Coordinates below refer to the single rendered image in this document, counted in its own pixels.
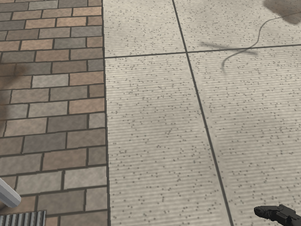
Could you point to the right robot hand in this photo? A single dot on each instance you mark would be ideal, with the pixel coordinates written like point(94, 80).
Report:
point(282, 214)

